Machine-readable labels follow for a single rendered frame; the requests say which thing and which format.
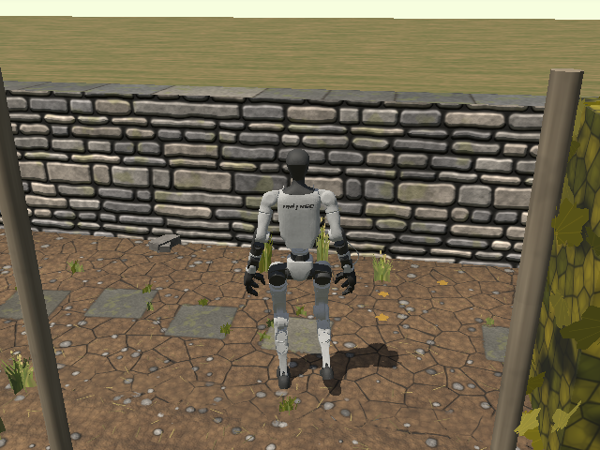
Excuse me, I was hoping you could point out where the left robot forearm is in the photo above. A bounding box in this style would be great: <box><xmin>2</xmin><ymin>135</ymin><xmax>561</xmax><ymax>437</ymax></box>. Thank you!
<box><xmin>246</xmin><ymin>229</ymin><xmax>264</xmax><ymax>274</ymax></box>

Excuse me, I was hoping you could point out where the right robot hand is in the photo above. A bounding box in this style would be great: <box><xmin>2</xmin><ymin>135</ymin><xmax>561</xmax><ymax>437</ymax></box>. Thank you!
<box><xmin>335</xmin><ymin>269</ymin><xmax>356</xmax><ymax>295</ymax></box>

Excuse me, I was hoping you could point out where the left robot hand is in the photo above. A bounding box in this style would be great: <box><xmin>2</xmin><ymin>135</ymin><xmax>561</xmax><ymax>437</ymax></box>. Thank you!
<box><xmin>244</xmin><ymin>271</ymin><xmax>265</xmax><ymax>296</ymax></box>

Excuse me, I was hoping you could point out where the robot right upper arm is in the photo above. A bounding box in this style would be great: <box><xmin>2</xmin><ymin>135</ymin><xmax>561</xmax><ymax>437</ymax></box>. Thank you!
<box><xmin>318</xmin><ymin>189</ymin><xmax>343</xmax><ymax>242</ymax></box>

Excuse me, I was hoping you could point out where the robot left foot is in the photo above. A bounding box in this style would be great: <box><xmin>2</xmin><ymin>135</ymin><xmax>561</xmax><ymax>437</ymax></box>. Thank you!
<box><xmin>277</xmin><ymin>366</ymin><xmax>291</xmax><ymax>389</ymax></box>

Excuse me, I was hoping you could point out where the right robot forearm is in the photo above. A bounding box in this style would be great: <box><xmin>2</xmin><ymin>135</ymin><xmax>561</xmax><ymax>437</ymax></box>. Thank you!
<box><xmin>334</xmin><ymin>227</ymin><xmax>354</xmax><ymax>273</ymax></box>

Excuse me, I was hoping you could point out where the robot left upper arm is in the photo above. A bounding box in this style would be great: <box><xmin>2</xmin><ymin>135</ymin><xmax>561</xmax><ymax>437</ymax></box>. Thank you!
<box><xmin>255</xmin><ymin>190</ymin><xmax>279</xmax><ymax>243</ymax></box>

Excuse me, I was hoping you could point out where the left robot shin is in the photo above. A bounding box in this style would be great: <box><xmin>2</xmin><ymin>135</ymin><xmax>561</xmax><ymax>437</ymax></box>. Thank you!
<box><xmin>274</xmin><ymin>313</ymin><xmax>289</xmax><ymax>377</ymax></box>

